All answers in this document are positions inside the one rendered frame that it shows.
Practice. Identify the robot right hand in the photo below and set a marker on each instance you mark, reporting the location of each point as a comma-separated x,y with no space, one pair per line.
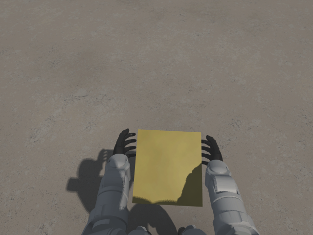
213,150

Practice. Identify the carton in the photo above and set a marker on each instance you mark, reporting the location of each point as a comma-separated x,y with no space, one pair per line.
168,168

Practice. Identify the robot left hand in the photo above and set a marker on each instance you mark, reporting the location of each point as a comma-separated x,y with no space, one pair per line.
121,143

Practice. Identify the right robot shin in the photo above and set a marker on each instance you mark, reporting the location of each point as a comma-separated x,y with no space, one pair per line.
189,227

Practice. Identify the robot right forearm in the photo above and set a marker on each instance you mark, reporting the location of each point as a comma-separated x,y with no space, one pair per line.
230,216

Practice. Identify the robot shin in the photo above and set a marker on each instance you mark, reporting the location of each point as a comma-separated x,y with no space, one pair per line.
189,227
141,228

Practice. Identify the robot left forearm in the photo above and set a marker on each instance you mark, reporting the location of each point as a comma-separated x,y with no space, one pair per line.
111,204

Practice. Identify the left robot shin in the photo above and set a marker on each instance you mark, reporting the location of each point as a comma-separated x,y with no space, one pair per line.
141,228

